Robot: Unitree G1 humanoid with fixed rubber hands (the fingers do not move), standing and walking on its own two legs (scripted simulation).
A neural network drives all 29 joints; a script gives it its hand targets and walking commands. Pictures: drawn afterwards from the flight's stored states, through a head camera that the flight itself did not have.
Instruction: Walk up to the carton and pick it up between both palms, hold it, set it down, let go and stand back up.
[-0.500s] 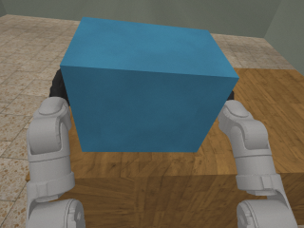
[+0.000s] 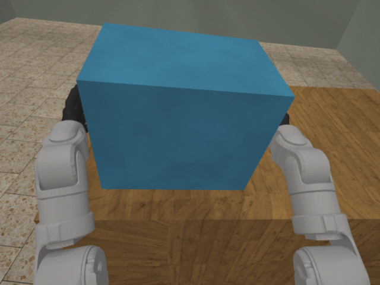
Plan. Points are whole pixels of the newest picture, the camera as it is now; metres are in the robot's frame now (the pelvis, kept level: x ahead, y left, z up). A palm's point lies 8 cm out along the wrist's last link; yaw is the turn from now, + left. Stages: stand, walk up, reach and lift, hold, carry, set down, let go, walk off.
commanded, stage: hold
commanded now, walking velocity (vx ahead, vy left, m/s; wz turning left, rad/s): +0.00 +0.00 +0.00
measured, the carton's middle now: (180, 113) +0.38 +0.01 +0.21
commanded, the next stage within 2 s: none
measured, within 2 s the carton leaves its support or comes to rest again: neither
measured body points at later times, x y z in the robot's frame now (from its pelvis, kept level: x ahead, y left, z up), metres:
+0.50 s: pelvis +0.00 +0.00 +0.00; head -0.04 +0.02 +0.45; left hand +0.37 +0.20 +0.21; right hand +0.36 -0.18 +0.21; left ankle +0.05 +0.11 -0.75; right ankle -0.02 -0.11 -0.75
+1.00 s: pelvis -0.01 +0.00 +0.00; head -0.04 +0.02 +0.45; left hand +0.37 +0.19 +0.20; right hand +0.35 -0.19 +0.18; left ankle +0.05 +0.11 -0.75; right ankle -0.02 -0.11 -0.75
